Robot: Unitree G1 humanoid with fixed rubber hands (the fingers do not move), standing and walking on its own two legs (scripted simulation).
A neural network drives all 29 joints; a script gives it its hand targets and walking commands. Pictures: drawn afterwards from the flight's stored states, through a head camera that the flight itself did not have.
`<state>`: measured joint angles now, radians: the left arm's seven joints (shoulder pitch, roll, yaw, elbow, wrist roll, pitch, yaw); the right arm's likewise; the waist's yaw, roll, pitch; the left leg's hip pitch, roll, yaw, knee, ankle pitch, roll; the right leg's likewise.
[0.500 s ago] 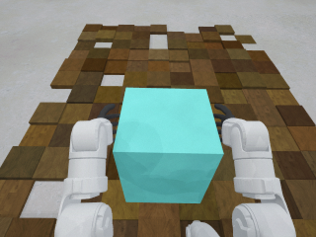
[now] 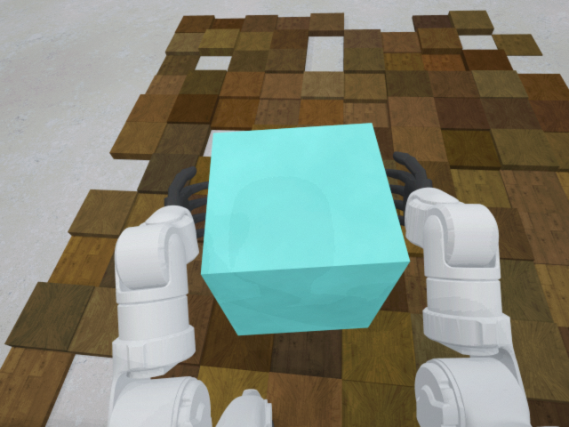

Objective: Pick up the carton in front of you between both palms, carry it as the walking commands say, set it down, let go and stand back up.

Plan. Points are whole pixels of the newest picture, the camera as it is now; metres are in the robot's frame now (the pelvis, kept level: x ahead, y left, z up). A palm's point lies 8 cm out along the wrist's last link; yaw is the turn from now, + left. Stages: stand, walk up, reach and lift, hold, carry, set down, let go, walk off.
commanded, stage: carry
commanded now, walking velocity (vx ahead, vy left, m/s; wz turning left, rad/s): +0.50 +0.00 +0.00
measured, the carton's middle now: (298, 239) +0.37 +0.02 +0.02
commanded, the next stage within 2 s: none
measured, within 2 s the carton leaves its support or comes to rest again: neither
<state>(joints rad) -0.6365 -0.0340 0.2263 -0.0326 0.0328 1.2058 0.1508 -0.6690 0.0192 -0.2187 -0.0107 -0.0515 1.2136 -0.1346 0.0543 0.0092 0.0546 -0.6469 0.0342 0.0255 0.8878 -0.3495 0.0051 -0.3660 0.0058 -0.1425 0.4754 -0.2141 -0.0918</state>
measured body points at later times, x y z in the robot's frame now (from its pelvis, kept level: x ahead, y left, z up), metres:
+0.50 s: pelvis +0.29 +0.02 +0.00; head +0.32 +0.03 +0.45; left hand +0.66 +0.14 +0.13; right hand +0.63 -0.16 +0.13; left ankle +0.23 +0.11 -0.74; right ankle +0.39 -0.12 -0.70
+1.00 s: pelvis +0.59 -0.02 -0.01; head +0.63 -0.04 +0.44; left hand +0.91 +0.15 +0.07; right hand +0.94 -0.16 +0.06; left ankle +0.73 +0.10 -0.71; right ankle +0.51 -0.10 -0.74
